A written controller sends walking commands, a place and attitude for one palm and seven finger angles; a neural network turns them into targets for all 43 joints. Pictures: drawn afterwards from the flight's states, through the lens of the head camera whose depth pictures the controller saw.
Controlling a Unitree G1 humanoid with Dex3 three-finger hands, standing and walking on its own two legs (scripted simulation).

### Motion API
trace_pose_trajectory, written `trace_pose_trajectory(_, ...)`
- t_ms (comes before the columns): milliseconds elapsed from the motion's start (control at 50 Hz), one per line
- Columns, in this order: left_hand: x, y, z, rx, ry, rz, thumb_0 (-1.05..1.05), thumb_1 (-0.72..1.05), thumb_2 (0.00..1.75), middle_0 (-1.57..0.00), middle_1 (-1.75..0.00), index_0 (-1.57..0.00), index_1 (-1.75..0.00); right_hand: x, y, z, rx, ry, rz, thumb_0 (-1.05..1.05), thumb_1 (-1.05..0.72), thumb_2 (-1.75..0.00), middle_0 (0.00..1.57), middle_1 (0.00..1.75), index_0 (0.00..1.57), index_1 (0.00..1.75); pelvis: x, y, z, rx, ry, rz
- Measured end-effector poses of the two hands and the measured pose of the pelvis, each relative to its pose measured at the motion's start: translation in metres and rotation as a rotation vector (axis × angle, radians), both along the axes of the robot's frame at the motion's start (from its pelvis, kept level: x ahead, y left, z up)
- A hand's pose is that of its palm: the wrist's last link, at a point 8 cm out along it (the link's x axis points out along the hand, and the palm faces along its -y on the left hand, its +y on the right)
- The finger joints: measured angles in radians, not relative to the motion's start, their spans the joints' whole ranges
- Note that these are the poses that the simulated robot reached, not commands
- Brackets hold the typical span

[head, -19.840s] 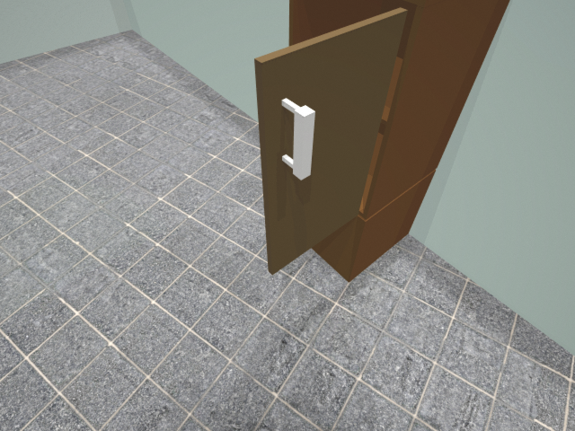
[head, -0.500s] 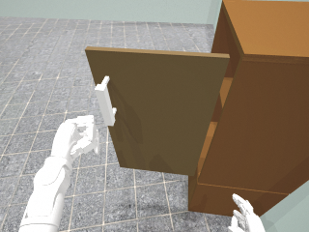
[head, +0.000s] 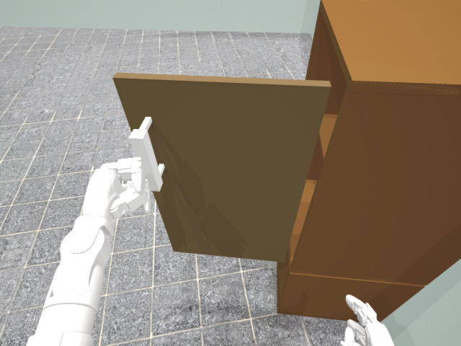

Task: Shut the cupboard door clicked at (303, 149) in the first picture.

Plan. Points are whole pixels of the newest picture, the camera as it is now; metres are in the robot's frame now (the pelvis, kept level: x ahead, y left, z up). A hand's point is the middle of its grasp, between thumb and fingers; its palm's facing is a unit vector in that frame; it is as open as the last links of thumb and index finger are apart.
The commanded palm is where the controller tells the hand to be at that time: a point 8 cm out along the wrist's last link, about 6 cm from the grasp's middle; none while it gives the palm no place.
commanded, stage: bring the fist close to the handle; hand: left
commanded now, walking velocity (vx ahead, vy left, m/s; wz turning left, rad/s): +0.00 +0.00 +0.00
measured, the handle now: (151, 154) +0.43 +0.18 +0.12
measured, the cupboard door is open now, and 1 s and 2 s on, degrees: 90 80 60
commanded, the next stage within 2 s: push the door shut along its arc in 0.22 s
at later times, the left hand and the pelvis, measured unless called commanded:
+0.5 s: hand (148, 191) +0.33 +0.16 +0.12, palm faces -0.07 -1.00 -0.05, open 3.1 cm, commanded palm +0.32 +0.21 +0.12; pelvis -0.01 +0.00 +0.00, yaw +0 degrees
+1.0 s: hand (157, 165) +0.39 +0.16 +0.12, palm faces -0.18 -0.98 -0.05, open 3.2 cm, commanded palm +0.39 +0.19 +0.12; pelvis -0.02 +0.01 -0.01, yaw +1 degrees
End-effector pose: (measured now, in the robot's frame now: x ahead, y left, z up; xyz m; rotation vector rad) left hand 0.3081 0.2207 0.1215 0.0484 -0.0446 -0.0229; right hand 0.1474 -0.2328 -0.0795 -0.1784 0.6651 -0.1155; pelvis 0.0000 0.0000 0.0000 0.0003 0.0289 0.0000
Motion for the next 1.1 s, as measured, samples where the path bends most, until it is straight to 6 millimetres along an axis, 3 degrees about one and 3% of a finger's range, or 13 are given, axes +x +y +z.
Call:
trace_pose_trajectory(420, 0.001, -0.003, 0.001, 0.0, -0.009, -0.026, 0.02, 0.9, 0.9, -1.3, -1.5, -1.3, -1.5, -0.003, 0.003, 0.0, 0.0, 0.002, -0.004, 0.02, -0.9, -0.9, 0.2, 0.3, 0.2, 0.3, -0.004, 0.004, 0.0, 0.0, -0.005, 0.002)
trace_pose_trajectory(580, 0.02, -0.006, 0.003, 0.01, 0.007, -0.065, 0.02, 0.9, 0.9, -1.3, -1.5, -1.3, -1.5, -0.008, 0.004, -0.003, -0.009, 0.027, -0.004, 0.02, -0.9, -0.9, 0.2, 0.3, 0.2, 0.3, -0.008, 0.004, 0.0, 0.0, -0.006, 0.006)
trace_pose_trajectory(1100, 0.088, -0.01, 0.004, 0.008, 0.058, -0.181, 0.01, 1.0, 1.01, -1.3, -1.5, -1.3, -1.5, -0.081, -0.015, -0.029, -0.063, 0.257, -0.067, 0.02, -0.9, -0.9, 0.2, 0.3, 0.2, 0.3, -0.022, 0.009, -0.008, 0.001, 0.063, 0.021)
